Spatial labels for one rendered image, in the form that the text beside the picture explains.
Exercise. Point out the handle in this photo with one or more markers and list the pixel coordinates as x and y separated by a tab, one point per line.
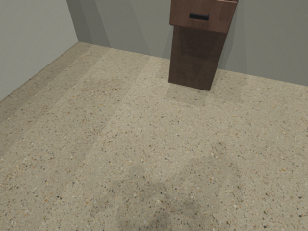
199	16

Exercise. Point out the drawer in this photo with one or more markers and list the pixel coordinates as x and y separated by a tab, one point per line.
220	14

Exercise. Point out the cabinet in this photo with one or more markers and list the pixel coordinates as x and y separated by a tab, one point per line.
195	55

